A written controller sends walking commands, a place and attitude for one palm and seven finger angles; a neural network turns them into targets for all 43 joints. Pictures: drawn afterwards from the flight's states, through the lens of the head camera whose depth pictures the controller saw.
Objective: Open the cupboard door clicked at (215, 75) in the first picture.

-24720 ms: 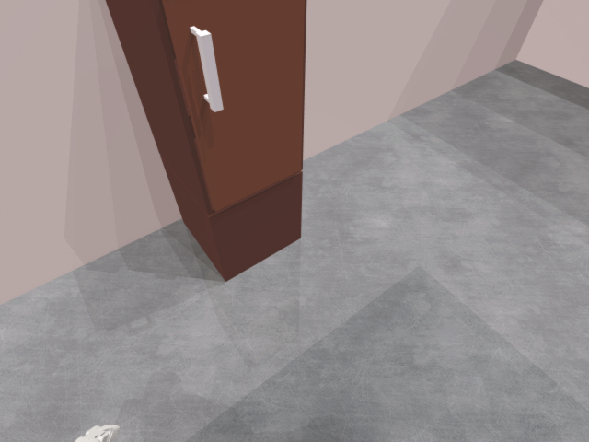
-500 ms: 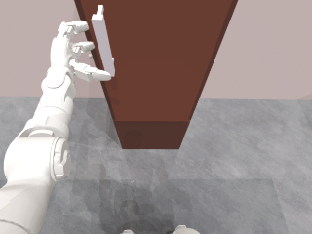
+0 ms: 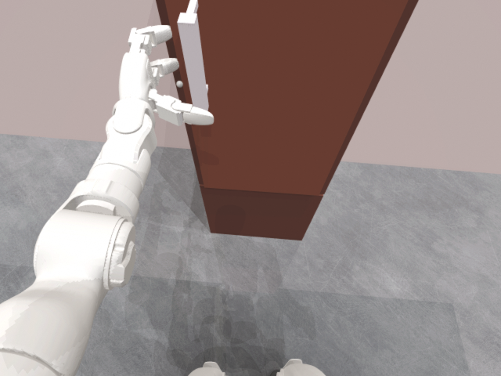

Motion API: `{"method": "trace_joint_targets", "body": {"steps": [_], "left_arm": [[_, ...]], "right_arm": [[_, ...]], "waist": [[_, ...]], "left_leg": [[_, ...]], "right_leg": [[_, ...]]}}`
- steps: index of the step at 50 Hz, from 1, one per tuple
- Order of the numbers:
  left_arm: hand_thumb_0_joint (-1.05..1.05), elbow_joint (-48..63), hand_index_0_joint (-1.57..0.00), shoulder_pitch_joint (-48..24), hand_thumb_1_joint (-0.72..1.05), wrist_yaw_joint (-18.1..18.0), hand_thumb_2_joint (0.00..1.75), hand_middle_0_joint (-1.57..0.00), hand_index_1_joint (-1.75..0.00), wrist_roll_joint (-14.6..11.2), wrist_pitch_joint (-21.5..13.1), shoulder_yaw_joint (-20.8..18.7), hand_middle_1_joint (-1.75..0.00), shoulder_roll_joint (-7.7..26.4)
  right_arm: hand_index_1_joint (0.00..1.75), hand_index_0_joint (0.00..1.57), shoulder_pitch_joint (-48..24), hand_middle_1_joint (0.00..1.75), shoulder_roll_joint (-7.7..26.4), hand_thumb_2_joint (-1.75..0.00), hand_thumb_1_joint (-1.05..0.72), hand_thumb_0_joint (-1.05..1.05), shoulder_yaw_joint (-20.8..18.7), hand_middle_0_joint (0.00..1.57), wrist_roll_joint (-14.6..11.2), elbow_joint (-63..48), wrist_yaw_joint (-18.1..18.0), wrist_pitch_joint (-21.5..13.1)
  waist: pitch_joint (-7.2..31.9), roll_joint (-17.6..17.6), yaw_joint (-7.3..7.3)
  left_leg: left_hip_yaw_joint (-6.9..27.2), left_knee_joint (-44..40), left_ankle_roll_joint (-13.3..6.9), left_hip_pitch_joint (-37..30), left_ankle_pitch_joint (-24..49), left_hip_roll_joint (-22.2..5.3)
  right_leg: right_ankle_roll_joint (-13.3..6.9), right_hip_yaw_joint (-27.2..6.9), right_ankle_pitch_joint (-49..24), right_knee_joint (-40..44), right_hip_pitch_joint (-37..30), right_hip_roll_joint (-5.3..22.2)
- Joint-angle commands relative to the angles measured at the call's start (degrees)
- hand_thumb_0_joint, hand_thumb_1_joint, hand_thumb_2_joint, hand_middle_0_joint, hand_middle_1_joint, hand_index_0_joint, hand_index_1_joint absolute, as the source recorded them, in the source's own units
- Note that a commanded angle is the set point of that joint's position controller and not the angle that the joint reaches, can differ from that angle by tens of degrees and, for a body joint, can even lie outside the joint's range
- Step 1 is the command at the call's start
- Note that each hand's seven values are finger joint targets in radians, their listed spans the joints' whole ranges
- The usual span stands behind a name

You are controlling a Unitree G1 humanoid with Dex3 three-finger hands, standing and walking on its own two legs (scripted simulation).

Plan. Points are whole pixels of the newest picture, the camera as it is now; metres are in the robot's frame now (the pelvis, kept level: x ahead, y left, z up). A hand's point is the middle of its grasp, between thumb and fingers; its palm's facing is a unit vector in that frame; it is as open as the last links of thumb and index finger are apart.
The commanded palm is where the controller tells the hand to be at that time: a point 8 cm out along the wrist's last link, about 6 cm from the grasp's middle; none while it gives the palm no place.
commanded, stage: slide the fingers in behind the handle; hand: left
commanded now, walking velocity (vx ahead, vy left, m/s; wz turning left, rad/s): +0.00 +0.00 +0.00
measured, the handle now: (197, 62) +0.57 +0.07 +0.14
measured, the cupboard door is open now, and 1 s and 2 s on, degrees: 1 1 2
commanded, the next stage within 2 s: move the hooked fingers beside the handle in 0.20 s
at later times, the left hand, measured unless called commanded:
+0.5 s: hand (178, 84) +0.52 +0.10 +0.14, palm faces -0.02 -1.00 -0.05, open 15.5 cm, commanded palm +0.51 +0.09 +0.14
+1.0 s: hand (173, 84) +0.52 +0.10 +0.14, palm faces -0.06 -1.00 -0.03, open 15.2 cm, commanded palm +0.51 +0.12 +0.14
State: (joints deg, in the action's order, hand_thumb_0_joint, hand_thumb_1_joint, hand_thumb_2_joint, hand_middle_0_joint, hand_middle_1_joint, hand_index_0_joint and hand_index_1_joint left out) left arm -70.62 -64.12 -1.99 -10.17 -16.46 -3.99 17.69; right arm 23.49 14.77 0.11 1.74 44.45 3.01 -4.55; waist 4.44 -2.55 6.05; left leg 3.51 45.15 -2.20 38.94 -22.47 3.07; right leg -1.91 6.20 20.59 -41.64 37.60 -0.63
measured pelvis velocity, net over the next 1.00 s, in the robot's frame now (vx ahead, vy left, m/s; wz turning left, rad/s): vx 0.00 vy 0.00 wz -0.03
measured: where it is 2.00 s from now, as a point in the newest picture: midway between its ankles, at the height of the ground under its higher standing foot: outside the picture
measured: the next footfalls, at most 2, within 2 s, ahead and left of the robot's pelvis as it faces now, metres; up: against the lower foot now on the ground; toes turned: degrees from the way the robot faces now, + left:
none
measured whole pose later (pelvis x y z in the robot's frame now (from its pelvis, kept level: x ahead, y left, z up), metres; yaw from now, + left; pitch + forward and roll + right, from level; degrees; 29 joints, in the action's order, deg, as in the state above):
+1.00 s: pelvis +0.00 +0.00 +0.00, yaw -2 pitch +16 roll -2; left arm -70.4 -61.0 4.9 -9.0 -16.7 -10.0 21.4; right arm 23.5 15.5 0.8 0.5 42.3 1.5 -3.7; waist 4.5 -2.8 7.1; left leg 2.2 43.6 -2.2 37.0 -22.3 2.2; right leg -2.0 4.3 19.8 -40.2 36.3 -1.7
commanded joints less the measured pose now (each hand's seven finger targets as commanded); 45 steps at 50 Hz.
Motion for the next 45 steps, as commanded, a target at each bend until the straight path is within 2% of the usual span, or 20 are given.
{"method": "trace_joint_targets", "body": {"steps": [1,6,7,10,14,17,18,20,21,23,26,27,33,34,35,36,37,41,42,45], "left_arm": [[0.00,15.3,-0.30,-37.1,-0.50,7.9,0.30,-0.30,-1.20,3.6,-4.4,8.0,-1.20,-12.6],[0.00,16.1,-0.30,-37.8,-0.50,8.6,0.30,-0.30,-1.20,2.9,-4.2,8.7,-1.20,-13.9],[0.00,15.5,-0.30,-36.6,-0.50,8.8,0.30,-0.30,-1.20,2.9,-4.2,8.3,-1.20,-13.0],[0.00,14.9,-0.30,-38.0,-0.50,9.0,0.30,-0.30,-1.20,2.6,-3.7,7.5,-1.20,-12.0],[0.00,16.9,-0.30,-36.8,-0.50,9.5,0.30,-0.30,-1.20,2.4,-4.1,7.6,-1.20,-12.0],[0.00,15.8,-0.30,-36.6,-0.50,9.6,0.30,-0.30,-1.20,2.4,-3.8,8.3,-1.20,-12.8],[0.00,15.7,-0.30,-36.7,-0.50,9.5,0.30,-0.30,-1.20,2.3,-3.8,7.4,-1.20,-11.8],[0.00,16.7,-0.30,-36.6,-0.50,9.8,0.30,-0.30,-1.20,2.4,-4.0,6.5,-1.20,-9.9],[0.00,16.2,-0.30,-36.4,-0.50,9.9,0.30,-0.30,-1.20,2.5,-4.0,5.7,-1.20,-8.9],[0.00,14.3,-0.30,-35.6,-0.50,10.1,0.30,-0.30,-1.20,2.4,-3.4,6.3,-1.20,-9.9],[0.00,15.3,-0.30,-35.3,-0.50,10.4,0.30,-0.30,-1.20,2.3,-3.7,4.1,-1.20,-6.8],[0.00,14.0,-0.30,-34.2,-0.50,10.7,0.30,-0.30,-1.20,2.1,-3.4,3.8,-1.20,-6.6],[0.00,16.7,-0.30,-31.8,-0.50,11.4,0.30,-0.30,-1.20,1.9,-4.4,2.0,-1.20,-4.2],[0.00,17.5,-0.30,-32.5,-0.50,11.4,0.30,-0.30,-1.20,1.9,-4.6,3.2,-1.20,-5.0],[0.00,18.5,-0.30,-33.1,-0.50,11.4,0.30,-0.30,-1.20,1.9,-4.8,3.4,-1.20,-5.3],[0.00,17.2,-0.30,-32.0,-0.50,11.3,0.30,-0.30,-1.20,1.9,-4.6,2.7,-1.20,-4.9],[0.00,16.4,-0.30,-32.1,-0.50,11.1,0.30,-0.30,-1.20,1.9,-4.4,2.1,-1.20,-4.1],[0.00,14.8,-0.30,-31.9,-0.50,11.1,0.30,-0.30,-1.20,2.4,-4.2,0.0,-1.20,-1.2],[0.00,14.5,-0.30,-32.4,-0.50,11.0,0.30,-0.30,-1.20,2.5,-4.2,-0.9,-1.20,0.0],[0.00,16.5,-0.30,-31.4,-0.50,11.3,0.30,-0.30,-1.20,2.4,-4.8,-1.9,-1.20,1.2]], "right_arm": [[0.30,0.20,9.3,0.30,9.3,-0.90,-0.90,0.00,-2.8,0.20,-0.1,-2.3,-0.4,-1.3],[0.30,0.20,8.5,0.30,8.9,-0.90,-0.90,0.00,-2.5,0.20,-0.3,-2.7,-0.5,-1.6],[0.30,0.20,8.5,0.30,9.2,-0.90,-0.90,0.00,-2.6,0.20,-0.4,-2.8,-0.5,-1.5],[0.30,0.20,8.6,0.30,9.4,-0.90,-0.90,0.00,-2.5,0.20,-0.4,-2.6,-0.7,-1.4],[0.30,0.20,8.2,0.30,9.1,-0.90,-0.90,0.00,-2.5,0.20,-0.6,-3.3,-0.8,-1.6],[0.30,0.20,7.8,0.30,9.0,-0.90,-0.90,0.00,-2.4,0.20,-0.6,-3.1,-0.7,-1.5],[0.30,0.20,8.2,0.30,9.2,-0.90,-0.90,0.00,-2.4,0.20,-0.6,-3.0,-0.7,-1.5],[0.30,0.20,8.3,0.30,9.5,-0.90,-0.90,0.00,-2.5,0.20,-0.6,-3.2,-0.9,-1.4],[0.30,0.20,8.6,0.30,9.5,-0.90,-0.90,0.00,-2.6,0.20,-0.8,-3.0,-1.0,-1.3],[0.30,0.20,8.3,0.30,9.4,-0.90,-0.90,0.00,-2.3,0.20,-0.9,-3.3,-1.0,-1.3],[0.30,0.20,8.7,0.30,9.7,-0.90,-0.90,0.00,-2.4,0.20,-0.9,-3.4,-1.2,-1.2],[0.30,0.20,8.8,0.30,9.7,-0.90,-0.90,0.00,-2.3,0.20,-1.0,-3.5,-1.3,-1.1],[0.30,0.20,8.8,0.30,9.8,-0.90,-0.90,0.00,-2.6,0.20,-1.2,-4.2,-1.2,-0.9],[0.30,0.20,9.0,0.30,9.8,-0.90,-0.90,0.00,-2.5,0.20,-1.3,-4.3,-1.3,-0.8],[0.30,0.20,8.8,0.30,9.6,-0.90,-0.90,0.00,-2.6,0.20,-1.2,-4.2,-1.2,-0.9],[0.30,0.20,8.8,0.30,9.8,-0.90,-0.90,0.00,-2.6,0.20,-1.2,-4.1,-1.2,-0.8],[0.30,0.20,9.0,0.30,10.0,-0.90,-0.90,0.00,-2.7,0.20,-1.3,-4.0,-1.3,-0.7],[0.30,0.20,9.0,0.30,10.1,-0.90,-0.90,0.00,-2.4,0.20,-1.4,-4.0,-1.7,-0.5],[0.30,0.20,9.3,0.30,10.2,-0.90,-0.90,0.00,-2.4,0.20,-1.3,-4.0,-1.8,-0.4],[0.30,0.20,9.4,0.30,10.1,-0.90,-0.90,0.00,-2.5,0.20,-1.3,-4.6,-1.8,-0.4]], "waist": [[26.7,-4.8,9.56],[27.5,-3.9,9.78],[27.4,-4.1,9.45],[26.4,-3.6,10.15],[28.9,-4.3,9.44],[26.4,-4.6,9.60],[26.6,-3.2,9.73],[28.5,-4.8,9.12],[28.1,-3.6,9.24],[25.6,-2.8,9.49],[28.0,-4.2,8.76],[26.7,-2.2,8.71],[28.6,-4.7,7.11],[28.2,-4.4,7.80],[28.0,-5.6,7.63],[27.5,-4.4,7.28],[26.6,-3.0,7.79],[25.6,-3.2,7.32],[25.4,-1.7,7.64],[28.2,-4.5,6.69]], "left_leg": [[5.0,-1.5,2.6,-30.9,34.0,-3.5],[4.7,-1.4,2.1,-30.5,34.4,-3.2],[4.5,-1.1,2.1,-30.4,34.7,-3.2],[4.3,-1.2,1.9,-29.0,32.9,-2.9],[3.7,-1.0,1.6,-29.8,34.2,-2.7],[4.0,-1.1,1.8,-29.4,33.9,-2.8],[3.6,-1.2,1.6,-28.6,32.4,-2.6],[3.5,-1.2,1.6,-29.1,33.3,-2.4],[3.6,-1.3,1.7,-28.9,33.2,-2.6],[3.2,-1.6,1.4,-27.1,30.8,-2.5],[2.9,-1.6,1.5,-27.9,32.2,-2.3],[2.6,-1.9,1.3,-26.5,30.7,-2.3],[2.9,-2.0,1.8,-28.8,34.5,-2.8],[3.2,-2.2,1.9,-29.4,35.8,-3.0],[3.4,-2.3,2.1,-30.1,36.1,-3.1],[3.2,-2.4,2.0,-29.4,34.9,-3.0],[3.1,-2.5,1.9,-28.5,33.6,-3.1],[2.4,-3.1,1.6,-26.1,30.2,-2.6],[2.3,-3.2,1.4,-25.3,29.2,-2.6],[2.4,-2.9,1.7,-27.7,33.9,-2.7]], "right_leg": [[0.4,-3.1,-20.6,2.0,3.3,-2.6],[0.5,-3.3,-22.0,1.8,2.3,-2.6],[0.4,-3.3,-22.2,1.8,2.2,-2.6],[0.5,-3.4,-22.4,2.1,1.8,-2.5],[0.5,-3.6,-24.0,1.9,0.0,-2.4],[0.5,-3.5,-23.1,2.2,1.5,-2.5],[0.5,-3.5,-23.2,2.4,0.7,-2.6],[0.4,-3.8,-24.1,2.2,-0.3,-2.5],[0.4,-3.7,-23.9,2.3,-0.4,-2.5],[0.4,-3.6,-23.4,2.7,-0.4,-2.5],[0.4,-3.9,-24.6,2.7,-1.9,-2.4],[0.4,-3.8,-24.5,3.0,-2.5,-2.5],[0.3,-3.8,-24.8,2.9,-2.9,-2.6],[0.4,-3.6,-24.8,2.9,-2.5,-2.6],[0.5,-3.6,-24.1,3.1,-1.7,-2.7],[0.4,-3.6,-23.7,3.3,-2.0,-2.8],[0.4,-3.6,-23.9,3.5,-2.2,-2.8],[0.3,-3.9,-23.3,3.8,-3.4,-2.7],[0.3,-3.9,-23.6,3.7,-4.0,-2.7],[0.3,-4.1,-25.1,3.5,-4.7,-2.6]]}}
